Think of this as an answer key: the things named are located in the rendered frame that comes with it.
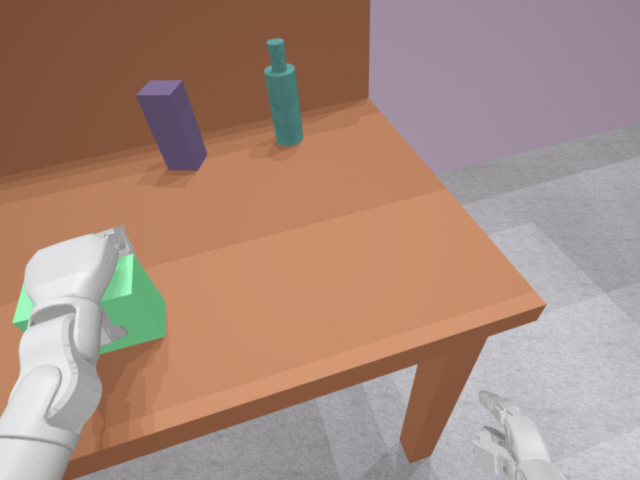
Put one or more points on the robot left forearm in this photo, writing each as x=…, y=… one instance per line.
x=57, y=391

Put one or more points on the left robot hand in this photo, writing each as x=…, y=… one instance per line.
x=80, y=267

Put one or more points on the table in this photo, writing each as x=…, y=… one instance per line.
x=288, y=272

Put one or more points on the sponge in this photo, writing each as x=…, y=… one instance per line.
x=131, y=300

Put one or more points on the right robot hand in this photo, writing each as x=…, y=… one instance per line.
x=501, y=453

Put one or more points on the robot right forearm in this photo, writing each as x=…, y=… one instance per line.
x=537, y=469

